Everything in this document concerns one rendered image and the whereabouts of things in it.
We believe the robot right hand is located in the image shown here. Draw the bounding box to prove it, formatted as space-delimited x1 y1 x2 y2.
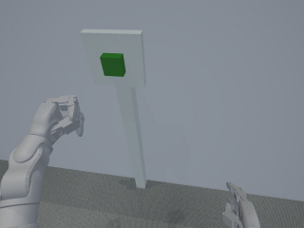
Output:
222 181 260 228

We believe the button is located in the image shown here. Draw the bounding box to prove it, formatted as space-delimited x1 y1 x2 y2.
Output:
100 52 126 77

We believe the robot left hand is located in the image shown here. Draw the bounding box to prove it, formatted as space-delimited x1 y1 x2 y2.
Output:
29 95 85 145

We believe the left robot forearm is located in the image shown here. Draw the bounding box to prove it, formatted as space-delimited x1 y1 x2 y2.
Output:
0 134 53 228

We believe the panel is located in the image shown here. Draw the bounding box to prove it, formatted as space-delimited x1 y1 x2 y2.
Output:
80 28 147 189

